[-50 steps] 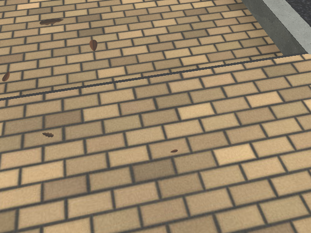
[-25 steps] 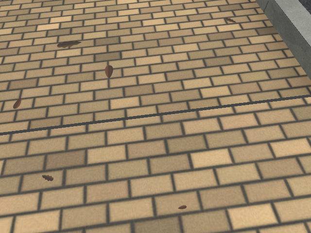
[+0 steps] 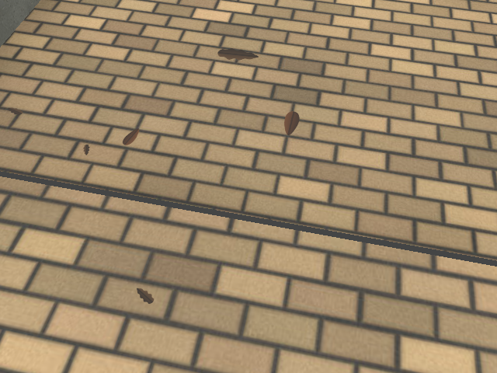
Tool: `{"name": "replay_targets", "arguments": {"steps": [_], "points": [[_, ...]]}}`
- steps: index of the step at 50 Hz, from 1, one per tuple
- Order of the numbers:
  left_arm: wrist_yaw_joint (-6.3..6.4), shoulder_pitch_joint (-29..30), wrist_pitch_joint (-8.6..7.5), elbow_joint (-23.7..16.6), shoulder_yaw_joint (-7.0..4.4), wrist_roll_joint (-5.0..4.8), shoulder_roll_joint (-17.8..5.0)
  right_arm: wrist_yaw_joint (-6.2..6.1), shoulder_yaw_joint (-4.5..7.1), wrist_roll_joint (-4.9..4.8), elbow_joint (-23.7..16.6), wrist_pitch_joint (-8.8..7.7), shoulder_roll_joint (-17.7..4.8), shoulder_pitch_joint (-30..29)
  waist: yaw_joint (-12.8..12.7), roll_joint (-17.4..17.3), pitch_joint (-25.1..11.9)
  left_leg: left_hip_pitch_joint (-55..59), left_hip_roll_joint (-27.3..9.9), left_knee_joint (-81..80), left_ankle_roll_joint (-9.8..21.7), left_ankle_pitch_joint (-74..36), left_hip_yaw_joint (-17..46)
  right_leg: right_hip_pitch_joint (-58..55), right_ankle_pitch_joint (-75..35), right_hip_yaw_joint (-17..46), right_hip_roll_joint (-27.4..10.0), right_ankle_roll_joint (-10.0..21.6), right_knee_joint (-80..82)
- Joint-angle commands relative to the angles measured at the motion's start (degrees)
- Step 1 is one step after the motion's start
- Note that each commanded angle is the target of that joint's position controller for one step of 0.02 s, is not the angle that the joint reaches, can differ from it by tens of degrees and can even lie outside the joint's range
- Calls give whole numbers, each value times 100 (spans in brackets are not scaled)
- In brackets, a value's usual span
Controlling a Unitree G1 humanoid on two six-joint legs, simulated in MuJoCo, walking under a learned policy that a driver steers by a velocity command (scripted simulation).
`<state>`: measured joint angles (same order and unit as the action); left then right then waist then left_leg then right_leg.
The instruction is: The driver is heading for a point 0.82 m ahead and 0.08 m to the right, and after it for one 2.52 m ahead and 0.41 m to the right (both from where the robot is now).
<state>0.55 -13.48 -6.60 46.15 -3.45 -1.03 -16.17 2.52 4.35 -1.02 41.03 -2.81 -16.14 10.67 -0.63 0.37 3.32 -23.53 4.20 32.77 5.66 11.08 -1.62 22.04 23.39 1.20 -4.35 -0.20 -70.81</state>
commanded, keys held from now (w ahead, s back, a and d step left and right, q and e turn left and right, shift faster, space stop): w+q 0.24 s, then w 0.08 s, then w+e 0.58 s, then e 0.10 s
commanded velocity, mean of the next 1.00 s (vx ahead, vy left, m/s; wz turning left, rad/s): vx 0.49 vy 0.00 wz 0.00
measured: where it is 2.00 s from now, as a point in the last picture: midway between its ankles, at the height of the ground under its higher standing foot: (272, 271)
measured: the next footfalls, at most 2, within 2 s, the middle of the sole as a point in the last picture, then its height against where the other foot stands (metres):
right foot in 0.38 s outside the picture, level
left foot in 0.88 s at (221, 291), level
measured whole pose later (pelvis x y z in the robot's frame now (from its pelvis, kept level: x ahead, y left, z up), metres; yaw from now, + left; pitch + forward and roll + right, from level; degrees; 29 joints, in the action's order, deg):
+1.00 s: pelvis +0.57 +0.00 +0.02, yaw -5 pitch +3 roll +0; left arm -3.2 -20.5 -6.1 50.1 -2.3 4.1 -14.9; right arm -1.0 0.1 2.1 43.6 -6.3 -13.4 7.6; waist -1.7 0.9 -1.2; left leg -17.3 -0.8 22.9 1.9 8.1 -5.4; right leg 23.2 25.0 3.2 2.0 2.3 -64.7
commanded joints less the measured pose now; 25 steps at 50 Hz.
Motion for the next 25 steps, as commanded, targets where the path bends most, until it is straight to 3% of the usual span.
{"name": "replay_targets", "arguments": {"steps": [1, 4, 6, 9, 13, 14, 15, 16, 18, 19, 20, 21, 22, 23, 24, 25], "points": [[29, 9, -93, -530, -201, 126, -751, -66, 143, 66, -464, -117, -569, 100, -56, -232, -769, 1654, -1463, -1852, 1123, -1080, 2297, 1510, -632, 390, -376, 20, 299], [32, 156, 64, -644, -160, 205, -508, -155, 193, 30, -409, -167, -732, 281, -97, -181, -643, 1131, -1267, -1993, 1170, -1825, 1831, 1394, -1071, 226, -262, -211, 991], [42, 625, 83, -800, -114, 211, -407, -233, 213, 4, -337, -152, -807, 506, 55, -258, -496, 1068, -1134, -1980, 1053, -1832, 1659, 1549, -1695, 186, -141, -317, 1771], [-25, 1290, 36, -960, -35, 163, -252, -302, 208, -38, -256, -94, -804, 772, 332, -483, -395, 1007, -925, -1870, 792, -1216, 1547, 1270, -2652, 163, 144, -310, 3122], [-170, 1754, -76, -1125, -48, 67, -376, -344, 206, -65, -132, -22, -823, 1072, 510, -615, -334, 1331, -1127, -1556, 714, -804, 1955, 981, -2833, 206, 355, -217, 3946], [-282, 1174, 149, -917, 334, 699, 212, 144, -22, 911, 203, -243, -481, 1451, 292, -863, -224, 1523, -1489, -1599, 940, -1013, 2243, 1139, -2938, 403, 87, -199, 3684], [-310, 1208, 281, -950, 287, 655, -36, 321, 69, 785, 217, -347, -531, 1376, 277, -665, -16, 1933, -1687, -1511, 902, -1183, 2338, 1498, -2492, 464, -27, -135, 3701], [-283, 1388, 339, -1016, 254, 565, -320, 367, 89, 597, 192, -400, -657, 1263, 272, -507, -92, 2144, -1705, -1410, 803, -1291, 2334, 1479, -2215, 319, -14, -46, 3806], [-216, 1290, 286, -1021, 219, 375, -602, 316, 92, 485, 272, -419, -851, 1087, 114, -398, -281, 2334, -1670, -1166, 603, -2349, 2138, 723, -2246, -157, 216, 257, 4102], [-167, 1033, 213, -915, 177, 288, -745, 275, 57, 539, 353, -409, -829, 1175, 63, -345, -491, 2363, -1445, -780, 409, -3042, 1961, 30, -2437, -344, 413, 442, 4244], [-137, 389, 101, -728, 114, 243, -881, 264, -32, 651, 393, -416, -625, 1351, -88, -68, -1117, 2039, -877, 268, 77, -3342, 1515, -1303, -2599, -242, 469, 800, 3977], [-171, -608, 45, -495, 100, 290, -1107, 193, -207, 766, 350, -464, -105, 2309, 1, 1097, -2612, 473, 20, 1905, -359, -1416, 1232, -4088, -3237, 1339, -517, 2046, 3872], [-165, -1707, 76, -213, 118, 415, -934, 272, -255, 728, 299, -507, -130, 2035, -666, 1500, -2629, -1599, 752, 3710, -671, 2324, 945, -5449, -2328, 3450, -1402, 2688, 4745], [-176, -2145, -8, 89, 99, 462, -825, 235, -149, 572, -79, -484, -409, 754, -980, 646, -1213, -2766, 386, 4488, -434, 2169, 1180, -4662, -1016, 3589, -1291, 2004, 5330], [-199, -1429, -52, 58, 90, 414, -800, 79, -153, 516, -144, -469, -401, 416, -574, 251, -254, -2937, -140, 4558, -340, 1465, 1084, -3405, -646, 3111, -1247, 1742, 5505], [-195, -901, -27, -44, 203, 398, -418, -48, -195, 616, -88, -445, -429, 519, -320, 149, -428, -2391, -496, 4096, -258, 979, 1131, -2642, -990, 2815, -1145, 1790, 5686]]}}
